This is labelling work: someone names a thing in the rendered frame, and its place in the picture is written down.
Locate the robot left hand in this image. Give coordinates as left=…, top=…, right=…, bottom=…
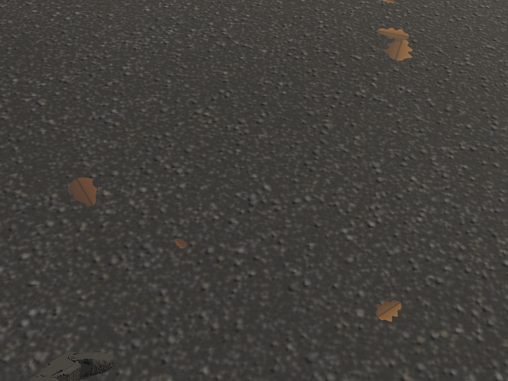
left=28, top=352, right=115, bottom=381

